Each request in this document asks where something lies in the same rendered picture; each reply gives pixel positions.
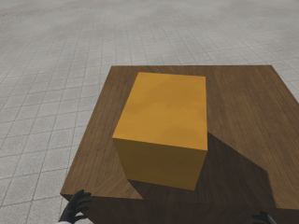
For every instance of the right robot hand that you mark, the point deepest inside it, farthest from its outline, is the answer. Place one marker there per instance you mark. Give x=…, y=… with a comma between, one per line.
x=265, y=217

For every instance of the pedestal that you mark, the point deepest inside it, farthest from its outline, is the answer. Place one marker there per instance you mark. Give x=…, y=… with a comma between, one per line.
x=251, y=164

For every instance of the left robot hand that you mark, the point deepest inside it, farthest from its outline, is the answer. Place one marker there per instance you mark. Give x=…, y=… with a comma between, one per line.
x=71, y=209

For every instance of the carton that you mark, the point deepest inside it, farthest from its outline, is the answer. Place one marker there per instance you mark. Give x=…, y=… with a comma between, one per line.
x=161, y=136

